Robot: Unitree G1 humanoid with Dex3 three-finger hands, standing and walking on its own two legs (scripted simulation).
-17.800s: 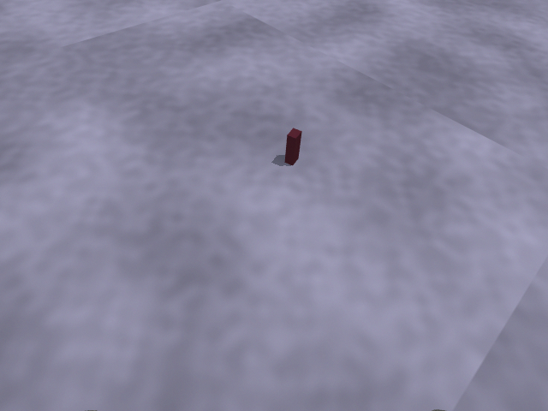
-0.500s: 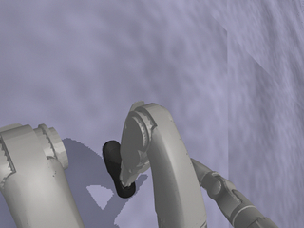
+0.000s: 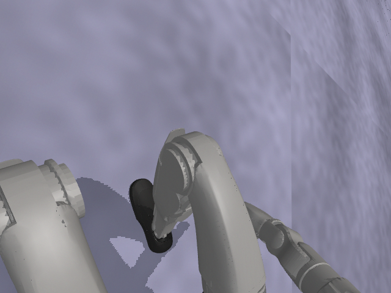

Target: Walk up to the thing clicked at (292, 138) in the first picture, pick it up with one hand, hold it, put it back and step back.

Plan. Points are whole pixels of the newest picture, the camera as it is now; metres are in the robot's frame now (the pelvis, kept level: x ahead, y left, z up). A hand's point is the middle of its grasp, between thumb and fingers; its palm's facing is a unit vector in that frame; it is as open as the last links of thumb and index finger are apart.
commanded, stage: close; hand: left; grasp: from the side
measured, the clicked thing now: out of the picture +0.44 +0.29 -0.19
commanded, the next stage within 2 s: settle in 0.34 s
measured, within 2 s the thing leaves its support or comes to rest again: leaves its support in 0.66 s
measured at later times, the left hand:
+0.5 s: hand out of the picture +0.42 +0.29 -0.17, palm faces +0.36 -0.93 +0.01, open 10.5 cm
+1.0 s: hand out of the picture +0.42 +0.31 -0.11, palm faces +0.34 -0.94 -0.03, open 10.5 cm
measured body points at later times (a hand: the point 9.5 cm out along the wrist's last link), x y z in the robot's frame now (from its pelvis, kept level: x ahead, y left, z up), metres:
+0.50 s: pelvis +0.00 +0.00 +0.00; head +0.22 +0.21 +0.33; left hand +0.40 +0.33 -0.17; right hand +0.18 -0.23 -0.03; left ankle +0.08 +0.12 -0.25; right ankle +0.15 -0.13 -0.25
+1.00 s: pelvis +0.00 +0.00 +0.01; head +0.20 +0.19 +0.37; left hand +0.39 +0.36 -0.11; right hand +0.19 -0.24 -0.03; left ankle +0.08 +0.12 -0.25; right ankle +0.15 -0.13 -0.25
